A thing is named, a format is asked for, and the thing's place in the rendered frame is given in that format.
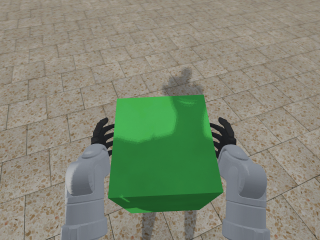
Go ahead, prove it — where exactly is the robot left hand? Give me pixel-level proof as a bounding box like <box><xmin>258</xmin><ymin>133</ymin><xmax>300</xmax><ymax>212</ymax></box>
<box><xmin>91</xmin><ymin>117</ymin><xmax>115</xmax><ymax>156</ymax></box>

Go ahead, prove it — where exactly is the carton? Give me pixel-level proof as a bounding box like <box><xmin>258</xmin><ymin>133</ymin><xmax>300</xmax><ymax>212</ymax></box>
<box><xmin>108</xmin><ymin>94</ymin><xmax>224</xmax><ymax>214</ymax></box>

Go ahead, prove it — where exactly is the robot right hand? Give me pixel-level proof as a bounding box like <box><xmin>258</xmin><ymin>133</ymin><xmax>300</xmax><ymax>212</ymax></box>
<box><xmin>209</xmin><ymin>117</ymin><xmax>237</xmax><ymax>159</ymax></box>

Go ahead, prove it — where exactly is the robot right forearm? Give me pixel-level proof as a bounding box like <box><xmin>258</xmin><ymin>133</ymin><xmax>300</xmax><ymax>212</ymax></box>
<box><xmin>217</xmin><ymin>144</ymin><xmax>271</xmax><ymax>240</ymax></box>

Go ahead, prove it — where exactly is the robot left forearm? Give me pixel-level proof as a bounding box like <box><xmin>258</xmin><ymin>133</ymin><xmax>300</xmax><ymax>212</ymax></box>
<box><xmin>60</xmin><ymin>143</ymin><xmax>111</xmax><ymax>240</ymax></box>

